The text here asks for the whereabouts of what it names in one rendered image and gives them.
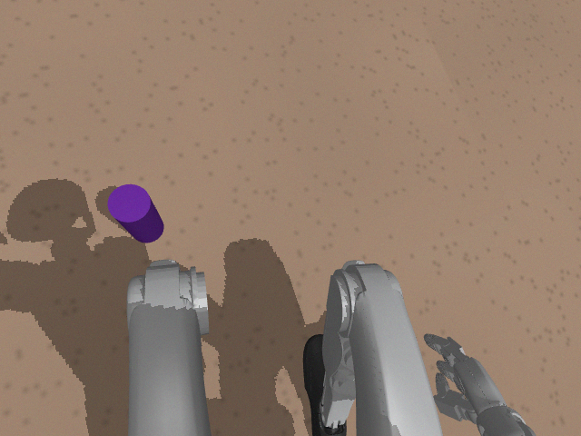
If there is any right robot arm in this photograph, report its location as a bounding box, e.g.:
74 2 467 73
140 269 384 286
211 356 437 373
476 406 536 436

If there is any right robot foot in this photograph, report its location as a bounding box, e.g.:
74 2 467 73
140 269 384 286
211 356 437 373
303 334 347 436

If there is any can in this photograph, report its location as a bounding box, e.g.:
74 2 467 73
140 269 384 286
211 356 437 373
108 184 164 243

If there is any right robot hand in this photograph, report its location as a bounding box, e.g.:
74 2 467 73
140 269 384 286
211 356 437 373
424 334 507 424

